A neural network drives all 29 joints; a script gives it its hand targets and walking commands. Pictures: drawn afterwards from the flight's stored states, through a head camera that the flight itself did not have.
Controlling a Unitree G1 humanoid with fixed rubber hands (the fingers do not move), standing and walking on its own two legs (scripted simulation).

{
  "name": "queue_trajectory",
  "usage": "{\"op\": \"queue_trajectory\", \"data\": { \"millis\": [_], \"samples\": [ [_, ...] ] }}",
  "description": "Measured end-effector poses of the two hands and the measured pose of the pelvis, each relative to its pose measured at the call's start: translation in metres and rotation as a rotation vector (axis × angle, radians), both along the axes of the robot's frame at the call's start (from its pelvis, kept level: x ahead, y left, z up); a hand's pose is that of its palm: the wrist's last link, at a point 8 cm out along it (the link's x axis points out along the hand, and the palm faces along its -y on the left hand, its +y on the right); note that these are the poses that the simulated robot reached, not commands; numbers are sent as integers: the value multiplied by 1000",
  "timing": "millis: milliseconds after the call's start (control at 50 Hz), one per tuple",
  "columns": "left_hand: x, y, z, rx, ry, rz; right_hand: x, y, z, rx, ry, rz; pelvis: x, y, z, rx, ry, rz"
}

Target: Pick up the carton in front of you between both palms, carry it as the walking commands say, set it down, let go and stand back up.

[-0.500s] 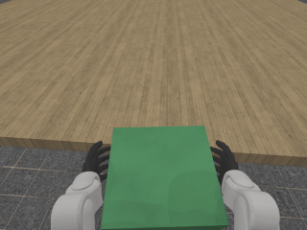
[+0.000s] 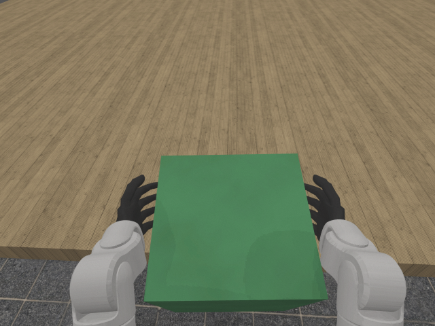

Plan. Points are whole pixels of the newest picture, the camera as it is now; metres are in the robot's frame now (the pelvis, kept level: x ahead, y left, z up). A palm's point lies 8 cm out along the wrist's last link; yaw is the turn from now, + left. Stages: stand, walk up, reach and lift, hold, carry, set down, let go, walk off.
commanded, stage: carry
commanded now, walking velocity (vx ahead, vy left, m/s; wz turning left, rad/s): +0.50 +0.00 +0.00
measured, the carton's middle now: (229, 242) +0.27 +0.00 +0.06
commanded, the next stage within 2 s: none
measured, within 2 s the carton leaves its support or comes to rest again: neither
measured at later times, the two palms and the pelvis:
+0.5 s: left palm (164, 106) +0.59 +0.15 +0.13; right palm (290, 106) +0.58 -0.15 +0.14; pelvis +0.23 +0.01 +0.01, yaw -1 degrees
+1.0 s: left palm (183, 93) +0.65 +0.11 +0.14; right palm (301, 97) +0.64 -0.19 +0.13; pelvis +0.30 -0.03 +0.03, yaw -1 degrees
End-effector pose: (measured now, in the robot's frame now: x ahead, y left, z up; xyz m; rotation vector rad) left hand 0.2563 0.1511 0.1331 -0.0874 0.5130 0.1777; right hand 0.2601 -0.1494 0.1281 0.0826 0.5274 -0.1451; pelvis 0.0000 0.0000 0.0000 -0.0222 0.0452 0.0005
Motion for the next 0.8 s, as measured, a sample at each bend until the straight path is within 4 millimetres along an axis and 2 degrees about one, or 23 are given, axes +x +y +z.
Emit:
{"op": "queue_trajectory", "data": {
  "millis": [120, 260, 340, 420, 500, 600, 700, 800],
  "samples": [
    [74, 2, 12, -24, 61, 74, 93, 3, 10, 46, 63, 40, 59, -12, 21, 25, 19, 11],
    [185, -1, 39, -18, -5, 24, 189, -1, 35, 33, -5, -2, 130, -6, 29, 35, 30, -3],
    [249, -2, 35, -28, -11, -23, 240, -2, 37, 2, -12, -38, 175, 5, 16, 14, 14, -15],
    [302, 1, 15, -50, 46, -44, 287, 1, 25, -16, 45, -60, 207, 9, 8, 34, 20, -23],
    [335, 0, 1, -70, 103, -30, 318, 0, 9, 13, 101, -79, 229, 11, 11, 31, 34, -27],
    [366, -3, 2, -70, 78, -18, 350, -2, 5, 43, 76, -85, 250, 10, 16, 29, 61, -33],
    [379, -7, 4, -65, 65, -6, 367, -7, 6, 63, 63, -81, 267, 4, 24, 34, 85, -27],
    [382, -14, 0, -69, 91, 7, 372, -14, 0, 74, 91, -80, 282, -4, 31, 39, 87, -30]
  ]
}}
